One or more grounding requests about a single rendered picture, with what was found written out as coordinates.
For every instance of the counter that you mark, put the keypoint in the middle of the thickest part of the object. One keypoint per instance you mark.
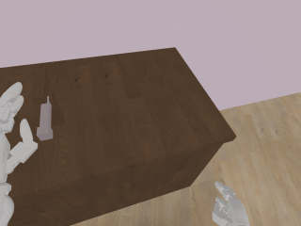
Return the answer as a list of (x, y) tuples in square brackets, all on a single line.
[(127, 128)]

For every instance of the robot right hand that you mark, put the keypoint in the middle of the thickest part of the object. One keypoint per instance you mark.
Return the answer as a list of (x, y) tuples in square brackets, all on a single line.
[(234, 213)]

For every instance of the left robot forearm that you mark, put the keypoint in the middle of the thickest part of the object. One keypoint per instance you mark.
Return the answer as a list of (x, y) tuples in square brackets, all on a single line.
[(6, 204)]

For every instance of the robot left hand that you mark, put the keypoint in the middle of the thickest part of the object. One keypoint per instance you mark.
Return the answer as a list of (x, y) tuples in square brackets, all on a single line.
[(10, 103)]

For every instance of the tap lever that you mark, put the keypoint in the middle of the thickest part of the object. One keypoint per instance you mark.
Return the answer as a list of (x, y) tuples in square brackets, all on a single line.
[(45, 132)]

